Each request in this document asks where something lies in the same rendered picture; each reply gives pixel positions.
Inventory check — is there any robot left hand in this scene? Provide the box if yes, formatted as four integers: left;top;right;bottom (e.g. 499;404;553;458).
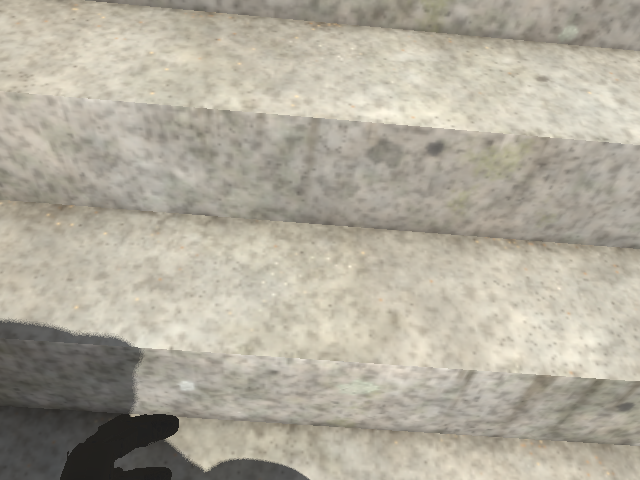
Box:
60;414;179;480

